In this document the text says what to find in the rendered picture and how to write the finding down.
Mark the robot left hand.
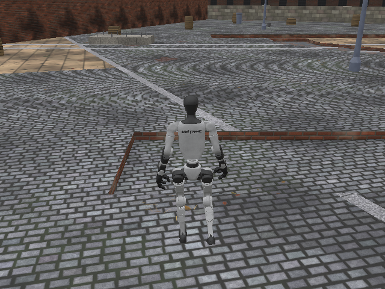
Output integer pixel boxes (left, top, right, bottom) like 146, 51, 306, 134
156, 174, 170, 190

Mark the robot torso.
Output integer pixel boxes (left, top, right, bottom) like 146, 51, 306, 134
178, 118, 206, 181

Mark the robot right forearm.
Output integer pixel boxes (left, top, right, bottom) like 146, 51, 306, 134
215, 144, 227, 169

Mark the right robot thigh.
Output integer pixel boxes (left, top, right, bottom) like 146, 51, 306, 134
201, 167, 213, 207

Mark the left robot upper arm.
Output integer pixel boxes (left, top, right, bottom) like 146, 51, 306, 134
164, 122, 179, 156

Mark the robot right hand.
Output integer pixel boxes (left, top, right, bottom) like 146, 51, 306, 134
214, 166, 228, 179

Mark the robot left forearm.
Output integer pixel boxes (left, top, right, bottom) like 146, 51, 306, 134
158, 147, 170, 176

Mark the right robot upper arm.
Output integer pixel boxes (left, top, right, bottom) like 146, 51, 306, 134
204, 121, 221, 154

